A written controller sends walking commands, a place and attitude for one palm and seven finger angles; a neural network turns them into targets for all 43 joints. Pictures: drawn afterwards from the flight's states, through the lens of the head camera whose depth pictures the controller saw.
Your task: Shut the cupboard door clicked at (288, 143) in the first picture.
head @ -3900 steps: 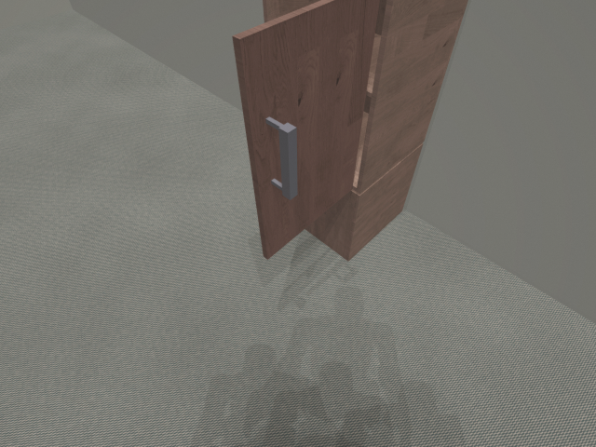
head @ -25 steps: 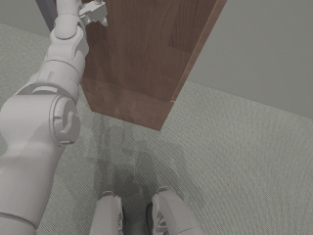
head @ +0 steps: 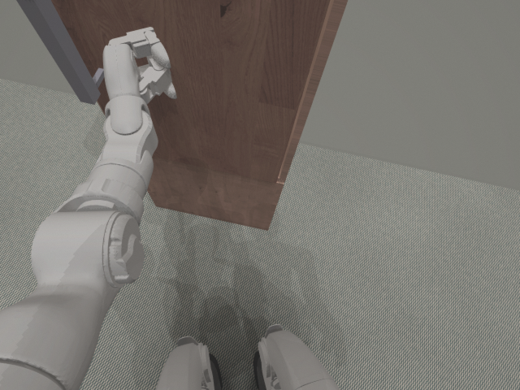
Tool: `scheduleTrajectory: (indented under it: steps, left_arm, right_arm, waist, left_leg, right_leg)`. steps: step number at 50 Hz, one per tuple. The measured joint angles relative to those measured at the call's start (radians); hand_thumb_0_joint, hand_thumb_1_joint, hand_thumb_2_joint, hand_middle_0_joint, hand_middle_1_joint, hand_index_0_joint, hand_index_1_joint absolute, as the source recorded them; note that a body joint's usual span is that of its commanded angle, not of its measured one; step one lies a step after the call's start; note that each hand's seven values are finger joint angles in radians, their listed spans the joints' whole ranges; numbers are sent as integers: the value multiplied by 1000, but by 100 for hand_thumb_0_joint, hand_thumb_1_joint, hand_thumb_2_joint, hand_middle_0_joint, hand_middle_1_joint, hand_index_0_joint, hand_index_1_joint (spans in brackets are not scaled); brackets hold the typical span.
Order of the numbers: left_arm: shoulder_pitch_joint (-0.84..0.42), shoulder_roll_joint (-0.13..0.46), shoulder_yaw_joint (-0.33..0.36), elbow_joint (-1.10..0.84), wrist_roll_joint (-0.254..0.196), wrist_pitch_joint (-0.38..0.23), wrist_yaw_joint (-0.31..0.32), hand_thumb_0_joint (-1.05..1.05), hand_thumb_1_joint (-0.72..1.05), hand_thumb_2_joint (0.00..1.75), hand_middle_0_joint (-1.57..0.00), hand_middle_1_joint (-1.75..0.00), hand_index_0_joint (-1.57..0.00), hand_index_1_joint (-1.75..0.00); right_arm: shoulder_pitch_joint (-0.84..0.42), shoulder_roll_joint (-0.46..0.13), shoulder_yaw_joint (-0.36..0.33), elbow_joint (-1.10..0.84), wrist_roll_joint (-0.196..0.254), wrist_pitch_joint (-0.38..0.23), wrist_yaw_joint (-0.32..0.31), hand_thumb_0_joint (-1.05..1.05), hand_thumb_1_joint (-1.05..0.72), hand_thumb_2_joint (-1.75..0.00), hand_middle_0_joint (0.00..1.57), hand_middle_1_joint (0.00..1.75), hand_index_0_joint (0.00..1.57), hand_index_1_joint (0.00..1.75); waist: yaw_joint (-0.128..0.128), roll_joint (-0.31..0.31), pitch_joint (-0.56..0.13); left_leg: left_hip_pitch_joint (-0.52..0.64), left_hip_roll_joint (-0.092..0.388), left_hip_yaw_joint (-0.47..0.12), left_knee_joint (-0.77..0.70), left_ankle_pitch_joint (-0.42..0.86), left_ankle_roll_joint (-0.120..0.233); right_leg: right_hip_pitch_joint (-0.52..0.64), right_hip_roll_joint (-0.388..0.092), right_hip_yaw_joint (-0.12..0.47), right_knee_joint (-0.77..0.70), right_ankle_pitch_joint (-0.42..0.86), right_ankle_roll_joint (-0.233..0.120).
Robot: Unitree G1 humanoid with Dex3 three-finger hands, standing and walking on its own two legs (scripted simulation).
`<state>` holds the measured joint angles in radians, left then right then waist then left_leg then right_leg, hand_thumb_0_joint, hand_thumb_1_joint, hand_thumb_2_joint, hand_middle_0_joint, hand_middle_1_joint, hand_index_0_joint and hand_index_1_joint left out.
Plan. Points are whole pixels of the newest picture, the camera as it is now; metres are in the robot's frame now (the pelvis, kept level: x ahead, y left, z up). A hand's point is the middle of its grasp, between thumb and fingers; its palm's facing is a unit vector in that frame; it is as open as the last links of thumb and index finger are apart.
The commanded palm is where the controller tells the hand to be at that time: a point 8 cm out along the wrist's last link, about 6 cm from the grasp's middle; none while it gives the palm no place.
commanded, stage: pull the fist back off the door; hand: left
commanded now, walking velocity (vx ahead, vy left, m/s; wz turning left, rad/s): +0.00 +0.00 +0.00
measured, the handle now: (72, 43) +0.63 +0.17 +0.09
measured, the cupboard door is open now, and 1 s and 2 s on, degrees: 0 0 0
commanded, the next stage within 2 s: draw the hand back to the body in 0.22 s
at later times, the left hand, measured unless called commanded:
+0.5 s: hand (150, 98) +0.50 +0.07 +0.11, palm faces +0.07 -1.00 -0.01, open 3.1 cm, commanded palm +0.45 +0.13 +0.12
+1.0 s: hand (37, 210) +0.33 +0.15 +0.17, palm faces +0.09 -0.98 -0.16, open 3.1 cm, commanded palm +0.29 +0.21 +0.20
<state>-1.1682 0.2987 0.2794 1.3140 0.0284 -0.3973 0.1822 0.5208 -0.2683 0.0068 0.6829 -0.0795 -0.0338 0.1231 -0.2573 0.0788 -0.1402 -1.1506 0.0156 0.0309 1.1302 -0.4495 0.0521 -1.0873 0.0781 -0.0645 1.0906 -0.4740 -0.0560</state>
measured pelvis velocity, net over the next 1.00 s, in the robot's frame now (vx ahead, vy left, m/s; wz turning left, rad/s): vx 0.02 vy -0.01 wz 0.03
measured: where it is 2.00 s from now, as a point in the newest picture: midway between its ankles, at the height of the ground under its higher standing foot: outside the picture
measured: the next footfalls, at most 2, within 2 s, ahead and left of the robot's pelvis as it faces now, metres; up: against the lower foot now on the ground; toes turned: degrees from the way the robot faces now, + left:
none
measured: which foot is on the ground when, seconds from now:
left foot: down 0.00-1.00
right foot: down 0.00-1.00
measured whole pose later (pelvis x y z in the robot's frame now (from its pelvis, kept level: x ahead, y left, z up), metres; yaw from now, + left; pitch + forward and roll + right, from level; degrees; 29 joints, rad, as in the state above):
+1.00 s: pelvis +0.02 -0.01 +0.08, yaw +2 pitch +2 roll +0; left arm -0.07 0.23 0.05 0.24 -0.11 -0.12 0.02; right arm 0.20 -0.24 0.03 0.55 0.07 0.08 -0.06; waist -0.02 0.05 -0.07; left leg -0.37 -0.02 0.04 0.63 -0.30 0.04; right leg -0.32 0.06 -0.02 0.63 -0.34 -0.05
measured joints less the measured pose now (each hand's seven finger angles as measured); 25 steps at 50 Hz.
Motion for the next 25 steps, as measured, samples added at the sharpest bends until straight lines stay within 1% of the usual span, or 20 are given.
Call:
scheduleTrajectory:
  steps: [5,10,12,15,19,21,25]
  left_arm:
    - [147,-82,-15,-123,-17,-21,9,0,91,91,-130,-150,-130,-150]
    - [271,-137,-58,-243,-30,-44,13,1,90,90,-130,-150,-130,-150]
    - [295,-150,-87,-263,-30,-50,11,1,90,90,-130,-150,-130,-150]
    - [292,-162,-121,-243,-28,-43,3,1,90,90,-130,-150,-130,-150]
    - [281,-176,-121,-210,-43,-17,-14,1,90,90,-130,-150,-130,-150]
    - [318,-185,-104,-251,-56,-15,-27,1,90,90,-130,-150,-130,-150]
    - [471,-186,-94,-411,-71,-26,-59,1,90,90,-130,-150,-130,-149]
  right_arm:
    - [-28,4,-21,-14,7,25,-2,1,-91,-90,20,30,20,30]
    - [-77,12,-35,-31,16,40,-8,1,-91,-90,20,30,20,30]
    - [-100,15,-38,-36,20,44,-11,1,-91,-90,20,30,20,30]
    - [-136,19,-38,-39,25,54,-13,0,-91,-90,20,30,20,30]
    - [-177,23,-33,-55,30,66,-20,0,-91,-90,20,30,20,30]
    - [-187,24,-32,-71,34,73,-24,0,-91,-90,20,30,20,30]
    - [-184,22,-31,-103,50,81,-33,0,-91,-90,20,30,20,30]
  waist:
    - [40,-8,-3]
    - [78,-13,-12]
    - [93,-14,-17]
    - [110,-19,-23]
    - [121,-31,-23]
    - [129,-36,-22]
    - [153,-35,-17]
  left_leg:
    - [69,-4,9,-37,-12,-3]
    - [148,-9,10,-77,-21,-8]
    - [175,-13,6,-89,-24,-10]
    - [205,-18,-1,-102,-25,-14]
    - [230,-23,-5,-119,-19,-19]
    - [247,-21,1,-132,-15,-22]
    - [311,-18,17,-177,-3,-25]
  right_leg:
    - [64,-1,13,-31,-13,0]
    - [140,-3,18,-65,-25,-3]
    - [168,-6,16,-75,-29,-5]
    - [200,-10,10,-86,-36,-8]
    - [222,-14,7,-94,-36,-12]
    - [233,-12,14,-100,-32,-14]
    - [284,-7,33,-130,-17,-14]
